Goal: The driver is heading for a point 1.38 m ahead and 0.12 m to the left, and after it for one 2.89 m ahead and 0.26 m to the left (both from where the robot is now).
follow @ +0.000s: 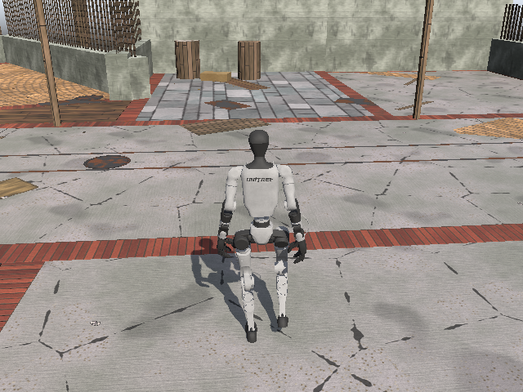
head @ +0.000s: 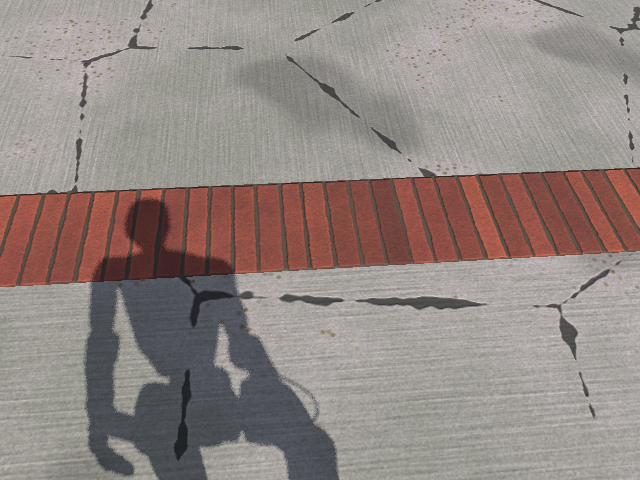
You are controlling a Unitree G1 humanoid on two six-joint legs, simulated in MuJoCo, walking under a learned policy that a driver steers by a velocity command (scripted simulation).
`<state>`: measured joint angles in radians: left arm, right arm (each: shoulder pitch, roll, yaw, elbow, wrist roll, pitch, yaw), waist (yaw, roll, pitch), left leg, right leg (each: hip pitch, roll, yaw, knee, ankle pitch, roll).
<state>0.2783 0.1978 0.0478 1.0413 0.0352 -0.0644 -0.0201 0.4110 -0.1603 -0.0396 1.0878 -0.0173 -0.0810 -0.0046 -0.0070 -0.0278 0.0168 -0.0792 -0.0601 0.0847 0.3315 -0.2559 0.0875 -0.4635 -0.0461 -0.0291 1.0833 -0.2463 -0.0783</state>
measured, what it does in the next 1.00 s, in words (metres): walks ahead: right foot, then left foot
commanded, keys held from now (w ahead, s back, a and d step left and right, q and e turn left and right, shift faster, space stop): w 1.00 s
